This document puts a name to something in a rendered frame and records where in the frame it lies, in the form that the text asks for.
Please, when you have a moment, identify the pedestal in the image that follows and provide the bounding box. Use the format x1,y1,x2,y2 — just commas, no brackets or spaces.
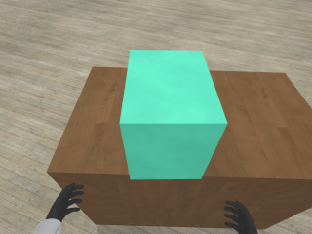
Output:
47,66,312,230

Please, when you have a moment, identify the robot left hand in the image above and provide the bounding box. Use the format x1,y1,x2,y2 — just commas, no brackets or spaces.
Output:
46,183,84,222

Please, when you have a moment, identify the carton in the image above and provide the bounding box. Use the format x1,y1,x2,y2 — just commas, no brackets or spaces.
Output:
119,50,228,180

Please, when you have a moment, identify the robot right hand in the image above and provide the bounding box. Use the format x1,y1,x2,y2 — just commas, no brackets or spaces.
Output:
224,200,258,234

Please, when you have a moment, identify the left robot forearm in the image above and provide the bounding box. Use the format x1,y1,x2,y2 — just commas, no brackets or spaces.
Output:
32,218,62,234

